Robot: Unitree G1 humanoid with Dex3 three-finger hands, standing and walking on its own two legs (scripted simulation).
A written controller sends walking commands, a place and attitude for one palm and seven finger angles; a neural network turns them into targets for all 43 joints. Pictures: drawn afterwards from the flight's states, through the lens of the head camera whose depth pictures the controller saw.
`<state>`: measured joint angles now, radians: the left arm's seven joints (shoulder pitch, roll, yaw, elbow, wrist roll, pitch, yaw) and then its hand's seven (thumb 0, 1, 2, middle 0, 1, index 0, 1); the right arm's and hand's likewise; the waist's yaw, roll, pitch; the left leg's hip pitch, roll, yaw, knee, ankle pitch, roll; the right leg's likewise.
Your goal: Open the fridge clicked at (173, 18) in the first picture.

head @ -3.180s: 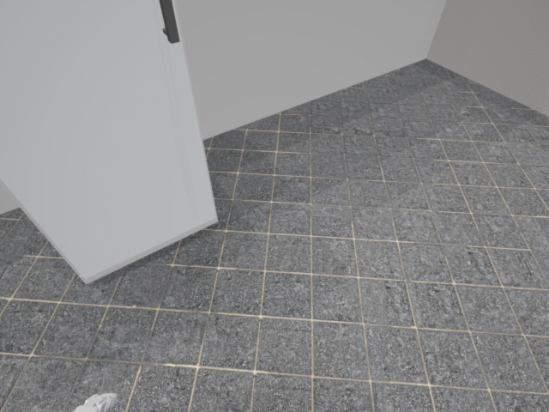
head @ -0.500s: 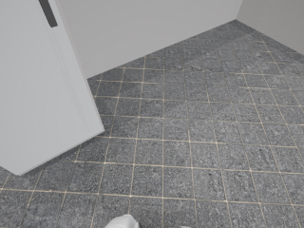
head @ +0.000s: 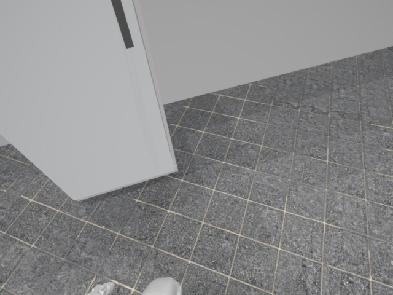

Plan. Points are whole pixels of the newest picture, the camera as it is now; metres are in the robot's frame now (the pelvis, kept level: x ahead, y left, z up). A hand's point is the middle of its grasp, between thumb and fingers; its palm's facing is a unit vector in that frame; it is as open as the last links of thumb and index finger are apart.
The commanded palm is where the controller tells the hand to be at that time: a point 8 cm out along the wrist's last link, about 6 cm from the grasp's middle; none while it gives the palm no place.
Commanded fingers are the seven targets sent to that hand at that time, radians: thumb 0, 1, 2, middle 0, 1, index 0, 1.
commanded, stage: turn to face it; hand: right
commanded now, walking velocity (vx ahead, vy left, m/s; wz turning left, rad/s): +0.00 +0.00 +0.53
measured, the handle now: out of the picture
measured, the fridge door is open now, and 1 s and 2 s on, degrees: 0 0 0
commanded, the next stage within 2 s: take the last steps up to it in 0.44 s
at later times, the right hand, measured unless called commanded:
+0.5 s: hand (267, 280) +0.18 -0.14 -0.17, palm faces -0.25 +0.95 -0.21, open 7.4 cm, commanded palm none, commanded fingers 0.00 -0.90 -0.90 0.20 0.30 0.20 0.30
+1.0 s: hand (252, 264) +0.22 -0.11 -0.17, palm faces -0.42 +0.90 -0.12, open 7.4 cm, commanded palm none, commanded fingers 0.00 -0.90 -0.90 0.20 0.30 0.20 0.30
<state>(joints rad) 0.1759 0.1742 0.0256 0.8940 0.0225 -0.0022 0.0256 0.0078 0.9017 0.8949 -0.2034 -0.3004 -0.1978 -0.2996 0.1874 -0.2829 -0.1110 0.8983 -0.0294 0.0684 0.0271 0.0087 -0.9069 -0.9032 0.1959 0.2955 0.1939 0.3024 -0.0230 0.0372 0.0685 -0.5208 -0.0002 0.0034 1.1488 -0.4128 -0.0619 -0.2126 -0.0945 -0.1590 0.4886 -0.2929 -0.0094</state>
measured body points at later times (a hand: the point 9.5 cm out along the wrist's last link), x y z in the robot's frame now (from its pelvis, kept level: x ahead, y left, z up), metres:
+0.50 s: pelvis +0.03 +0.01 -0.01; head +0.07 +0.01 +0.44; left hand +0.01 +0.27 -0.16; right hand +0.20 -0.19 -0.16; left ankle -0.01 +0.14 -0.74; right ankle +0.07 -0.11 -0.71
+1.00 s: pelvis +0.10 +0.03 +0.01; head +0.13 +0.02 +0.46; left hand -0.07 +0.21 -0.13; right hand +0.24 -0.16 -0.16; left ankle +0.06 +0.20 -0.69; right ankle +0.09 -0.10 -0.74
